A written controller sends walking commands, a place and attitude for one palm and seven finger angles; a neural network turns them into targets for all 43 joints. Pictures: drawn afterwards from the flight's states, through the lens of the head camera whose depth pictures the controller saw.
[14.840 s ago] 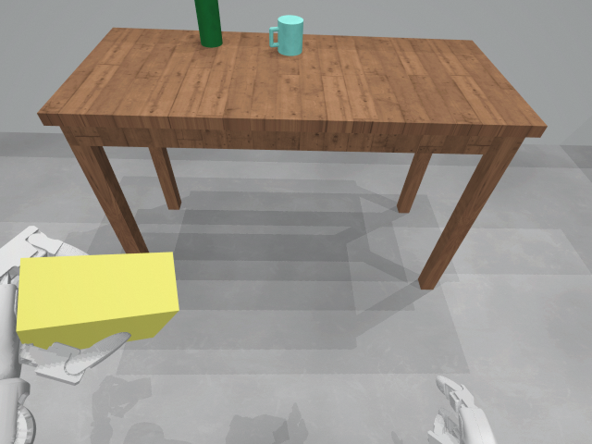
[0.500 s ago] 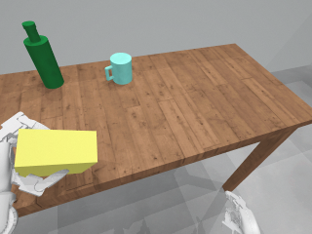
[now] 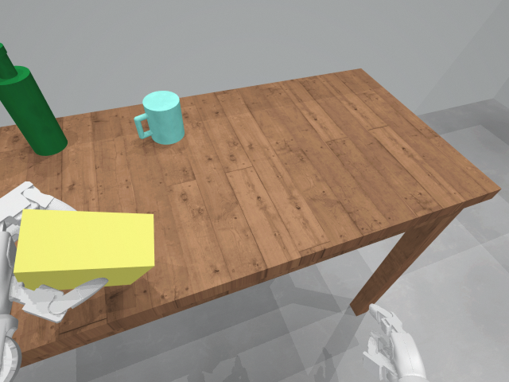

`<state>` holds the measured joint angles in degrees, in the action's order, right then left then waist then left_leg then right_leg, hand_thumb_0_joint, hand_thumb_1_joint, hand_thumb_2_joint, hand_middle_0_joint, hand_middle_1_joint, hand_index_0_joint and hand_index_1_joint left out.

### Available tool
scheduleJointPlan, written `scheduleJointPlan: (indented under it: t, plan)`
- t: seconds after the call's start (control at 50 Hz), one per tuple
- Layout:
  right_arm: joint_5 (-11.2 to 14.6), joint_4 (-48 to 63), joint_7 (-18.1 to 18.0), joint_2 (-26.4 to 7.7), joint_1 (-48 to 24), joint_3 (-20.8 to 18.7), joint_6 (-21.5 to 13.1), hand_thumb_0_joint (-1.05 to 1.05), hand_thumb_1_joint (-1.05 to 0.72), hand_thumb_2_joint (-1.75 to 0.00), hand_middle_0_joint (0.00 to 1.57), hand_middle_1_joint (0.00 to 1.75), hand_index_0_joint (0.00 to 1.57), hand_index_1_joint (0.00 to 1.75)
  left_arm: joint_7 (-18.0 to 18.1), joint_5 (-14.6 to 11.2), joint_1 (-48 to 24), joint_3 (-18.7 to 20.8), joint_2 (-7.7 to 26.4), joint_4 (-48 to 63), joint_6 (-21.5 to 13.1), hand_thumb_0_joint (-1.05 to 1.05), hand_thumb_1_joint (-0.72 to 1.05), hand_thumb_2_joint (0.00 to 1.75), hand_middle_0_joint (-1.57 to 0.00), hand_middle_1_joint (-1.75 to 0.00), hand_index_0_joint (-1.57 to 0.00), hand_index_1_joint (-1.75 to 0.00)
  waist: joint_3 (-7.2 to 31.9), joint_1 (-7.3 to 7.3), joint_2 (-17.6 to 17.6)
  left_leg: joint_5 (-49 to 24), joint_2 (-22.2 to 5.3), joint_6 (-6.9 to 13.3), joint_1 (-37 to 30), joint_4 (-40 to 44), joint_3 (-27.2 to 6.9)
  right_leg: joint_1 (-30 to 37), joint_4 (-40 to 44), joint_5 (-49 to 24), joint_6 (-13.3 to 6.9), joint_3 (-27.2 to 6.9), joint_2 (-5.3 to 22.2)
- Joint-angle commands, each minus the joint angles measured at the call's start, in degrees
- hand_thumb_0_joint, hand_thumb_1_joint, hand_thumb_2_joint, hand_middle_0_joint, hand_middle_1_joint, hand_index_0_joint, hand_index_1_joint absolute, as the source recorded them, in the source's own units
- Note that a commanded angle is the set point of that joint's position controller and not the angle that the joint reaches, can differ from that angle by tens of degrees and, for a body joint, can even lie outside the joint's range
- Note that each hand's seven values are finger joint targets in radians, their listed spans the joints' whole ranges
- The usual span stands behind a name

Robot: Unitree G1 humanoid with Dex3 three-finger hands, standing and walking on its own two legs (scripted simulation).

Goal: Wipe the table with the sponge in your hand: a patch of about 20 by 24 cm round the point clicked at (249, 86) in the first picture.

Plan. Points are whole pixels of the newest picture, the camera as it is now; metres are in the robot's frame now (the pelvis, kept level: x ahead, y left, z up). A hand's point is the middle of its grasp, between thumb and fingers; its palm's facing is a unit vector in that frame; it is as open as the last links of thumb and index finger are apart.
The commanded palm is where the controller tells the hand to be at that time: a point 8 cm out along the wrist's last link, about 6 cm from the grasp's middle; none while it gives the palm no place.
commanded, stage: shuffle to correct the standing spot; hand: left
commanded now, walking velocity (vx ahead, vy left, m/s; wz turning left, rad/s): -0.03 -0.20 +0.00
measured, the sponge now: (106, 253) +0.23 +0.20 +0.14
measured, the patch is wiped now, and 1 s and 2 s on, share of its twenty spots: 0.00 0.00 0.00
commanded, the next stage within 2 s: come to a stop and stand still in 0.24 s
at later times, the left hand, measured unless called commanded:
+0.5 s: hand (93, 266) +0.21 +0.20 +0.15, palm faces +0.34 -0.86 -0.38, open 10.1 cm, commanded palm +0.15 +0.25 +0.17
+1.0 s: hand (13, 281) +0.19 +0.29 +0.14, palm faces +0.33 -0.85 -0.41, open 10.1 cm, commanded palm +0.14 +0.32 +0.17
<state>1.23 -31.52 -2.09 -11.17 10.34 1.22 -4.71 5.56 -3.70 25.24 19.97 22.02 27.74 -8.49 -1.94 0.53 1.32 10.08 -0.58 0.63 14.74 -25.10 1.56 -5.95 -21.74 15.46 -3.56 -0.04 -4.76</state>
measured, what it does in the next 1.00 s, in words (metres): stands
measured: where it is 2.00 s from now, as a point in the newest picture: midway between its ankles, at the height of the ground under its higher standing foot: outside the picture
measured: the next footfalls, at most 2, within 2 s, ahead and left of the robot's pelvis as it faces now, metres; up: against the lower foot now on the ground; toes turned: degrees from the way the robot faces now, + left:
none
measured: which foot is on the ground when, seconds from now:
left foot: down 0.00-1.00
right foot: down 0.00-1.00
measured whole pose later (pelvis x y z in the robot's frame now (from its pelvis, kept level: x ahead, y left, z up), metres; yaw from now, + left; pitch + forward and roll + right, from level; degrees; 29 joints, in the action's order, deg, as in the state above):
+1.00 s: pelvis -0.02 +0.04 -0.01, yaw +0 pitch -2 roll -2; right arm 0.6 -31.7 -2.3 -10.6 12.7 1.2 -6.1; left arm 4.8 -2.2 26.8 20.7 23.6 27.7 -11.4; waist -4.0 1.2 2.3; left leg 10.9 0.9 3.7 17.3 -29.5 3.4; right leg -9.1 -27.2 16.6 -1.0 -0.6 -2.9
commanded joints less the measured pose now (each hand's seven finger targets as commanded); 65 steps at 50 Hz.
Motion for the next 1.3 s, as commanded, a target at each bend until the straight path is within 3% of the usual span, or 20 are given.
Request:
scheduleJointPlan:
  t: [0.0,0.3,0.44,0.56,0.58,0.6,0.62,0.64,0.68,0.74,0.8,0.82,0.84,0.86,0.9,0.96,1.04,1.1,1.18,1.28]
  plan:
    - [-0.1,9.0,-0.3,-7.3,-4.1,-3.3,-2.3,0.0,-0.9,-0.9,0.2,0.3,0.2,0.3,0.6,-1.1,-3.4,6.3,9.2,12.5,-3.6,0.0,0.1,1.3,-1.2,-1.6,-1.2,-1.6,8.8,0.0,-5.7,-11.3,-7.1,1.4,-9.5,1.1,-5.8,-5.5,4.1,-13.2,2.5,-3.5,6.8]
    - [-0.1,9.1,-0.6,-7.3,-3.6,-4.3,-1.2,0.0,-0.9,-0.9,0.2,0.3,0.2,0.3,0.2,-1.9,-4.5,6.9,9.7,13.0,-2.5,0.0,0.1,1.3,-1.2,-1.6,-1.2,-1.6,7.9,-0.4,-1.7,-6.5,-4.8,1.9,-7.5,-6.9,-2.0,-8.3,3.1,-19.2,4.3,-6.2,8.9]
    - [0.8,8.7,-0.4,-6.7,-6.1,-3.2,-1.0,0.0,-0.9,-0.9,0.2,0.3,0.2,0.3,1.9,-1.3,-0.9,8.7,10.8,12.8,-2.7,0.0,0.1,1.3,-1.2,-1.6,-1.2,-1.6,5.8,0.63,-3.3,-2.4,-2.5,2.1,-3.9,-8.0,-2.6,-5.3,4.9,-20.9,6.0,-11.0,11.5]
    - [0.3,7.9,-0.5,-7.2,-5.2,-2.7,-1.0,0.0,-0.9,-0.9,0.2,0.3,0.2,0.3,2.1,-0.9,-2.3,6.6,8.9,12.2,-3.2,0.0,0.1,1.3,-1.2,-1.6,-1.2,-1.6,6.2,0.4,-3.1,-6.0,-3.2,3.2,-7.4,-4.3,-3.2,-5.2,3.0,-21.7,6.7,-7.0,9.6]
    - [-1.6,5.5,-1.1,-9.6,4.6,-6.4,-5.7,0.0,-0.9,-0.9,0.2,0.3,0.2,0.3,1.3,6.3,-57.2,39.0,53.0,21.7,-9.4,0.0,0.1,1.3,-1.2,-1.6,-1.2,-1.6,-6.7,0.81,8.9,-4.3,-0.5,0.9,-3.1,-5.5,7.0,-18.3,10.1,-47.5,16.8,-5.3,7.0]
    - [-0.8,4.4,-0.8,-4.9,-1.8,-3.5,-5.4,0.0,-0.9,-0.9,0.2,0.3,0.2,0.3,-1.4,2.3,-29.6,15.7,19.8,-8.5,-7.2,0.0,0.1,1.3,-1.2,-1.6,-1.2,-1.6,6.8,0.81,5.0,-11.4,1.9,1.5,-3.9,-1.9,0.8,-3.9,-0.9,-46.2,10.3,-6.6,9.6]
    - [0.2,7.2,-0.5,-7.7,-1.7,-5.5,-5.4,0.0,-0.9,-0.9,0.2,0.3,0.2,0.3,-0.5,0.4,-14.5,14.7,15.8,-6.7,-7.1,0.0,0.1,1.3,-1.2,-1.6,-1.2,-1.6,6.7,3.4,1.4,-14.0,-1.2,1.4,-7.3,-5.1,0.4,-3.6,-0.2,-46.7,9.8,-11.2,10.6]
    - [0.9,6.4,0.6,-8.1,-1.1,-5.4,-5.4,0.0,-0.9,-0.9,0.2,0.3,0.2,0.3,-0.6,0.1,-9.8,5.7,5.5,-9.2,-6.0,0.0,0.1,1.3,-1.2,-1.6,-1.2,-1.6,10.5,1.73,-8.1,-16.7,-1.3,2.2,-11.9,-4.5,1.2,-2.1,-4.5,-43.9,7.2,-8.9,10.3]
    - [1.0,7.6,1.9,-8.9,-1.4,-5.5,-4.7,0.0,-0.9,-0.9,0.2,0.3,0.2,0.3,-0.8,0.1,-10.2,4.2,6.5,3.5,-6.3,0.0,0.1,1.3,-1.2,-1.6,-1.2,-1.6,14.9,1.37,-11.5,-21.0,-5.0,4.8,-13.5,-4.2,-2.3,-3.4,-9.0,-29.8,8.3,-6.6,9.1]
    - [1.4,9.4,3.5,-6.9,-4.5,-4.3,-4.8,0.0,-0.9,-0.9,0.2,0.3,0.2,0.3,-0.5,0.4,-2.4,1.1,3.6,9.9,-5.4,0.0,0.1,1.3,-1.2,-1.6,-1.2,-1.6,13.2,2.11,-1.9,-16.0,-5.3,3.9,-8.1,-4.4,-2.9,-2.2,-4.5,-19.1,7.2,-4.8,7.5]
    - [0.2,10.6,2.0,-7.4,-5.0,-4.1,-4.7,0.0,-0.9,-0.9,0.2,0.3,0.2,0.3,0.5,0.6,-1.7,8.5,10.8,12.9,-5.7,0.0,0.1,1.3,-1.2,-1.6,-1.2,-1.6,8.5,1.42,7.4,-2.4,-2.3,2.1,-3.2,-5.6,-2.8,-5.9,2.8,-9.6,4.4,-9.1,10.3]
    - [0.1,10.3,1.4,-7.3,-5.0,-4.0,-4.7,0.0,-0.9,-0.9,0.2,0.3,0.2,0.3,0.8,0.2,-2.2,9.8,11.5,13.0,-5.9,0.0,0.1,1.3,-1.2,-1.6,-1.2,-1.6,7.0,0.98,7.8,0.0,-1.2,1.5,-3.4,-5.9,-3.1,-8.4,4.3,-5.2,2.5,-10.9,11.6]
    - [0.0,9.7,0.6,-7.3,-5.6,-3.6,-4.3,0.0,-0.9,-0.9,0.2,0.3,0.2,0.3,1.7,0.2,-1.7,14.0,15.7,13.6,-6.1,0.0,0.1,1.3,-1.2,-1.6,-1.2,-1.6,6.3,1.19,5.1,0.4,-1.4,1.2,-5.2,-5.1,-3.5,-11.4,4.6,-1.9,0.6,-11.0,12.0]
    - [-0.4,9.7,0.0,-6.9,-5.2,-3.4,-4.1,0.0,-0.9,-0.9,0.2,0.3,0.2,0.3,1.7,-0.1,-3.0,12.8,13.5,13.6,-6.5,0.0,0.1,1.3,-1.2,-1.6,-1.2,-1.6,6.0,0.34,2.8,2.3,-1.4,1.3,-5.7,-4.0,-4.0,-12.3,4.6,2.2,-0.2,-9.7,11.8]
    - [-0.5,9.7,-0.7,-6.7,-5.3,-3.1,-4.2,0.0,-0.9,-0.9,0.2,0.3,0.2,0.3,1.7,-0.3,-6.0,11.8,12.4,13.9,-7.0,0.0,0.1,1.3,-1.2,-1.6,-1.2,-1.6,4.3,-0.05,-6.0,5.0,-3.4,1.7,-6.6,0.8,-6.1,-13.3,3.2,4.0,0.5,-8.2,8.6]
    - [-0.8,8.6,-1.1,-7.5,-4.6,-2.7,-5.1,0.0,-0.9,-0.9,0.2,0.3,0.2,0.3,1.9,1.0,-11.4,10.5,11.8,13.3,-7.4,0.0,0.1,1.3,-1.2,-1.6,-1.2,-1.6,4.1,0.35,-14.3,15.1,-8.3,3.1,-2.2,10.1,-11.9,-7.6,-3.6,2.8,2.2,-2.1,4.8]
    - [-0.5,8.3,0.0,-6.9,-3.6,-2.4,-7.4,0.0,-0.9,-0.9,0.2,0.3,0.2,0.3,1.3,2.5,-13.1,4.1,6.5,11.4,-6.7,0.0,0.1,1.3,-1.2,-1.6,-1.2,-1.6,5.9,0.59,-13.5,17.0,-9.7,2.4,-4.8,13.1,-13.0,-7.0,-6.5,2.1,2.5,-0.9,4.1]
    - [-0.8,8.0,0.9,-7.9,-1.9,-3.2,-7.5,0.0,-0.9,-0.9,0.2,0.3,0.2,0.3,1.2,3.2,-10.5,1.7,4.6,11.6,-5.7,0.0,0.1,1.3,-1.2,-1.6,-1.2,-1.6,7.3,0.44,-8.3,15.4,-9.6,1.0,-5.5,13.1,-13.4,-6.1,-4.3,1.6,2.4,-0.7,4.2]
    - [-1.0,8.2,1.1,-7.8,-2.6,-3.4,-6.6,0.0,-0.9,-0.9,0.2,0.3,0.2,0.3,1.7,3.2,-6.8,4.4,6.8,12.9,-5.2,0.0,0.1,1.3,-1.2,-1.6,-1.2,-1.6,8.2,0.63,-6.7,11.1,-8.3,-2.3,-7.1,13.2,-12.1,-5.6,-2.1,0.9,2.1,-0.1,4.0]
    - [-1.0,8.5,0.2,-6.9,-3.7,-3.0,-5.4,0.0,-0.9,-0.9,0.2,0.3,0.2,0.3,2.1,2.3,-5.7,9.1,10.5,13.3,-5.6,0.0,0.1,1.3,-1.2,-1.6,-1.2,-1.6,8.4,0.69,-6.5,6.0,-7.5,-2.8,-6.3,11.8,-10.0,-3.0,0.2,-0.8,2.0,0.3,5.1]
